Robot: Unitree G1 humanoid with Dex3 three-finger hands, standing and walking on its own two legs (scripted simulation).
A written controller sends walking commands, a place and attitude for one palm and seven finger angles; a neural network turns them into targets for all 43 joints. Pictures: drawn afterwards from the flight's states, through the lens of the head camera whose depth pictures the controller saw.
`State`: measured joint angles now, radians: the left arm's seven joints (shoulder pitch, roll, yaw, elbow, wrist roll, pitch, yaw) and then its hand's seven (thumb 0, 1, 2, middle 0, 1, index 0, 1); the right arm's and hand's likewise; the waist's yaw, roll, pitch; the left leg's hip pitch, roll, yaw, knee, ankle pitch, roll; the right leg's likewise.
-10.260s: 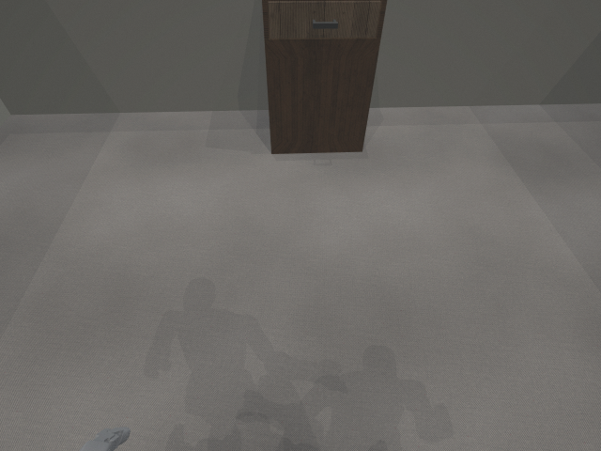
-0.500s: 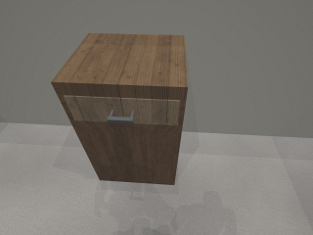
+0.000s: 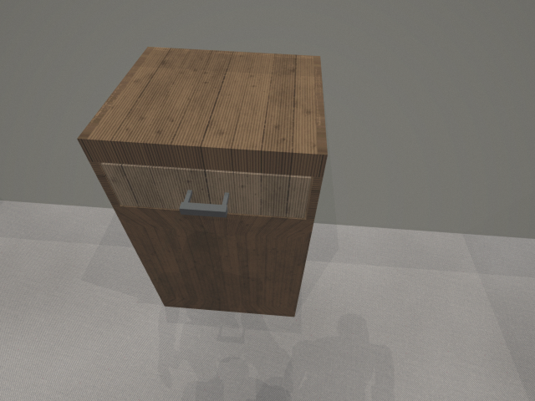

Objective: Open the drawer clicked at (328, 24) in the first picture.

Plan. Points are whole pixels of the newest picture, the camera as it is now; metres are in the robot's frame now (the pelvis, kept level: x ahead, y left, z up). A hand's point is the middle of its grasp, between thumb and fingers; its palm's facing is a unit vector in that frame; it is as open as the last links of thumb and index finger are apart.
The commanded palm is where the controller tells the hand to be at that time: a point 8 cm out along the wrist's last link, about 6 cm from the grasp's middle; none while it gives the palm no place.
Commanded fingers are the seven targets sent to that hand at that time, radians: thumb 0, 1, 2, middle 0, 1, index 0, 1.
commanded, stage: look again from close up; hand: left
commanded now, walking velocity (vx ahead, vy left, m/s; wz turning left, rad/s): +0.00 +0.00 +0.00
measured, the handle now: (205, 202) +0.54 +0.17 -0.08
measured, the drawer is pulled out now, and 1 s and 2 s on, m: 0.00 0.00 0.00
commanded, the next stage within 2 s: raise the hand with hooked fingers in 0.18 s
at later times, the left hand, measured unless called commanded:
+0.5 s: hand (140, 347) +0.20 +0.21 -0.04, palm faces -0.04 -0.64 -0.77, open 7.6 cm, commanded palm +0.13 +0.22 -0.04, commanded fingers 0.00 0.62 0.78 -0.22 -0.48 -0.22 -0.48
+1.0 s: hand (134, 329) +0.22 +0.21 -0.01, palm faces +0.15 -0.07 -0.99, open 10.4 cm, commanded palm +0.18 +0.22 +0.02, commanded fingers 0.00 0.04 0.53 -0.26 -0.86 -0.26 -0.86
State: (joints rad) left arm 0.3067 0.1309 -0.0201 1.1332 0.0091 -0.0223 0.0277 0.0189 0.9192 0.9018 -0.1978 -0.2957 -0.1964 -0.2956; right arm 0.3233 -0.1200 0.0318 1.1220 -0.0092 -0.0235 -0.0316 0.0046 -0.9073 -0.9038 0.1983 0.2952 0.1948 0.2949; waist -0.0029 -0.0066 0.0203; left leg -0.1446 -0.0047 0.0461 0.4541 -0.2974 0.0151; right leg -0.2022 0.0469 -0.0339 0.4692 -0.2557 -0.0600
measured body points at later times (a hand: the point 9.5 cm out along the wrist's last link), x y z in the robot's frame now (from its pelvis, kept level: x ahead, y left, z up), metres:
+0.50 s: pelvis +0.00 +0.01 -0.01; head +0.01 -0.03 +0.44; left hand +0.20 +0.24 +0.01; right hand +0.12 -0.25 -0.14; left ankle -0.03 +0.11 -0.74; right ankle +0.00 -0.08 -0.74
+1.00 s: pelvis -0.04 -0.02 -0.05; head +0.00 -0.05 +0.40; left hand +0.21 +0.21 +0.04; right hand +0.21 -0.19 -0.14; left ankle -0.03 +0.11 -0.74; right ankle +0.00 -0.08 -0.74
